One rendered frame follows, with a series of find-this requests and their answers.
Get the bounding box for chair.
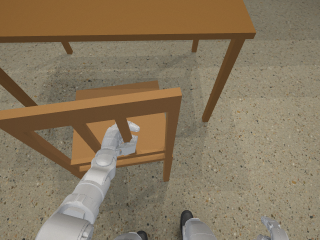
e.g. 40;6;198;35
0;80;182;182

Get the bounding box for right robot foot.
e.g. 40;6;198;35
180;210;194;240

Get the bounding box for robot left upper arm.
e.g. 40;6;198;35
38;212;94;240

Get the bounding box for robot left hand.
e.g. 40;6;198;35
101;120;140;157

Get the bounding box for left robot forearm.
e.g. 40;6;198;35
35;148;117;240

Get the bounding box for table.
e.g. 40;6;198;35
0;0;257;122

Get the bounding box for robot right hand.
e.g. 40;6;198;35
253;216;289;240

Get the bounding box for right robot shin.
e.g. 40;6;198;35
184;218;200;226

